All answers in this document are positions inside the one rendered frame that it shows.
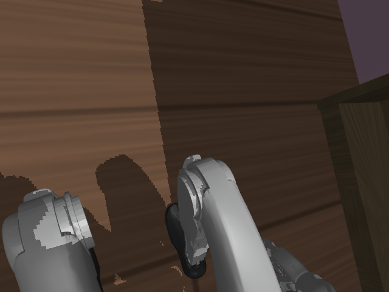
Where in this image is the right robot arm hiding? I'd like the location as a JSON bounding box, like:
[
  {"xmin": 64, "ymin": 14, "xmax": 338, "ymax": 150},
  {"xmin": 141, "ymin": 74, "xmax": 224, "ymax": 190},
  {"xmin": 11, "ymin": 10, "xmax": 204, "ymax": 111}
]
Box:
[{"xmin": 295, "ymin": 272, "xmax": 336, "ymax": 292}]

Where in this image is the right robot hand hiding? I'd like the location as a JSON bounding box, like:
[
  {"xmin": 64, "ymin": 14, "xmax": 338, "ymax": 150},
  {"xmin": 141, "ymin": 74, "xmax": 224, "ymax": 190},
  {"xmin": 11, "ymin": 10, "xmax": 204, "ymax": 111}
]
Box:
[{"xmin": 262, "ymin": 238, "xmax": 309, "ymax": 292}]

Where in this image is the left robot foot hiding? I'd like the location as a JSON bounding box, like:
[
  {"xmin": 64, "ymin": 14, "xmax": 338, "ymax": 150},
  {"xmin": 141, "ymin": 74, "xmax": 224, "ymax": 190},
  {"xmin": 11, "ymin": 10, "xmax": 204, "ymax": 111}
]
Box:
[{"xmin": 89, "ymin": 247, "xmax": 104, "ymax": 292}]

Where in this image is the right robot foot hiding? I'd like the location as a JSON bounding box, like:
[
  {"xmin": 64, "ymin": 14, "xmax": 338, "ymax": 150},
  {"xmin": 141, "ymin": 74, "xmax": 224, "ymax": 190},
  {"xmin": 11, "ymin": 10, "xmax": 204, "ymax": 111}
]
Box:
[{"xmin": 165, "ymin": 203, "xmax": 207, "ymax": 279}]

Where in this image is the bookshelf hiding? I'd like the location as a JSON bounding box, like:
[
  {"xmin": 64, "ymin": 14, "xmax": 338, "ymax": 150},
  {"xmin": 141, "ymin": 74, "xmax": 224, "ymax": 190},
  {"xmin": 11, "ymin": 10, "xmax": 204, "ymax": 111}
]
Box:
[{"xmin": 316, "ymin": 74, "xmax": 389, "ymax": 292}]

